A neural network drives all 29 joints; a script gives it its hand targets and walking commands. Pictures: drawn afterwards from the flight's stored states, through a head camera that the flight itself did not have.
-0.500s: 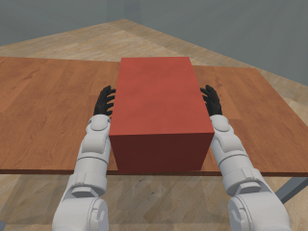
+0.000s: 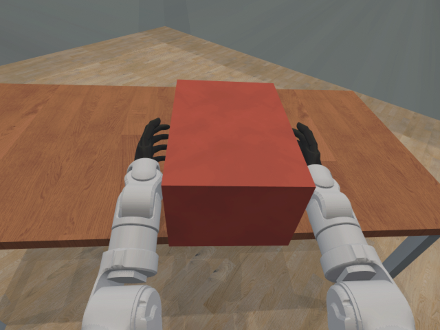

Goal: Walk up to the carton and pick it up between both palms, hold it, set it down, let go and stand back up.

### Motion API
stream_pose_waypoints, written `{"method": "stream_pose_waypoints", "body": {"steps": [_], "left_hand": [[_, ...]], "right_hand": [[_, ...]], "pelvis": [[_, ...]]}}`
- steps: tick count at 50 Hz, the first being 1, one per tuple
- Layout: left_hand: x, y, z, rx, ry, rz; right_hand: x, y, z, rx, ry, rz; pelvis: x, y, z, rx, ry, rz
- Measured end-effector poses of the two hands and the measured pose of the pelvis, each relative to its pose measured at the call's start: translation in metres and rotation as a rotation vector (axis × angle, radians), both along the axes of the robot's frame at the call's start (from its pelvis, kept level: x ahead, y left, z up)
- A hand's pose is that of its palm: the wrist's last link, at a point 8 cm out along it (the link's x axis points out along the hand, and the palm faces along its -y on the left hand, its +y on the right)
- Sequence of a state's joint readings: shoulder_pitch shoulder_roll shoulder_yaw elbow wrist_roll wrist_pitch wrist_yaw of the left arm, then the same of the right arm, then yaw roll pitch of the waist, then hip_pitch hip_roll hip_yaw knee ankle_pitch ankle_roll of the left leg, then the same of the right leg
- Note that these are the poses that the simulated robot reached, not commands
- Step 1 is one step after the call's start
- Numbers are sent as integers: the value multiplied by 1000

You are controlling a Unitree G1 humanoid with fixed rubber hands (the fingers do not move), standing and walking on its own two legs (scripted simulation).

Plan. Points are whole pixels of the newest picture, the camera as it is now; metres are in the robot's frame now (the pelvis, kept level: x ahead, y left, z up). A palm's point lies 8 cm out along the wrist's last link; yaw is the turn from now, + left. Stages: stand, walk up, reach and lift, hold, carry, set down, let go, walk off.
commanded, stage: reach and lift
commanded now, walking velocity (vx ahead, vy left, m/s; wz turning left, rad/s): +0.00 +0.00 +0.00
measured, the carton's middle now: (227, 154) +0.40 -0.01 +0.14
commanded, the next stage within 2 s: hold in 0.72 s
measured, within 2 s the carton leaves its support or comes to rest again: neither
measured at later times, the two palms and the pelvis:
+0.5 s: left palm (149, 154) +0.38 +0.14 +0.16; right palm (309, 163) +0.37 -0.16 +0.15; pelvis +0.00 -0.01 +0.00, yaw +1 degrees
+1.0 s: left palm (134, 156) +0.36 +0.16 +0.17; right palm (302, 157) +0.37 -0.14 +0.17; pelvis +0.02 +0.00 +0.00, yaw +1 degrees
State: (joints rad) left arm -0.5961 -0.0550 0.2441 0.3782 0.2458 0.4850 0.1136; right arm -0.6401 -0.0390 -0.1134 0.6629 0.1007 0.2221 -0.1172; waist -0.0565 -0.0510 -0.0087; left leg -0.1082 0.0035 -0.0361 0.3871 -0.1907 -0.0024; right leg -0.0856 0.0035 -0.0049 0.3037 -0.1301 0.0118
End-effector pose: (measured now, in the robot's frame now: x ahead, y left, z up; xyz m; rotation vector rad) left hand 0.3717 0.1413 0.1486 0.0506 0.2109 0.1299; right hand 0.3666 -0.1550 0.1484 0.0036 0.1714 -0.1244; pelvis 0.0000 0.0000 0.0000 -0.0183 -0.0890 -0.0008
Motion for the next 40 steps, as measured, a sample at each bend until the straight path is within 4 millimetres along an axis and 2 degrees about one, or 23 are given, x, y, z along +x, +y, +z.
{"method": "stream_pose_waypoints", "body": {"steps": [15,23,30,34,40], "left_hand": [[-6,-7,0,12,7,-14],[1,-5,9,5,-1,-6],[10,-1,11,12,-8,-10],[9,2,14,10,-34,-5],[4,7,10,0,-30,-2]], "right_hand": [[-8,-8,-6,21,5,-8],[1,-5,1,31,-2,-7],[11,-2,7,25,-11,-3],[12,1,13,22,-37,4],[9,6,12,22,-33,8]], "pelvis": [[-5,-8,0,3,-12,18],[-5,-9,0,9,1,16],[1,-8,1,2,9,20],[6,-6,0,-4,-5,27],[12,-3,0,-7,-23,33]]}}
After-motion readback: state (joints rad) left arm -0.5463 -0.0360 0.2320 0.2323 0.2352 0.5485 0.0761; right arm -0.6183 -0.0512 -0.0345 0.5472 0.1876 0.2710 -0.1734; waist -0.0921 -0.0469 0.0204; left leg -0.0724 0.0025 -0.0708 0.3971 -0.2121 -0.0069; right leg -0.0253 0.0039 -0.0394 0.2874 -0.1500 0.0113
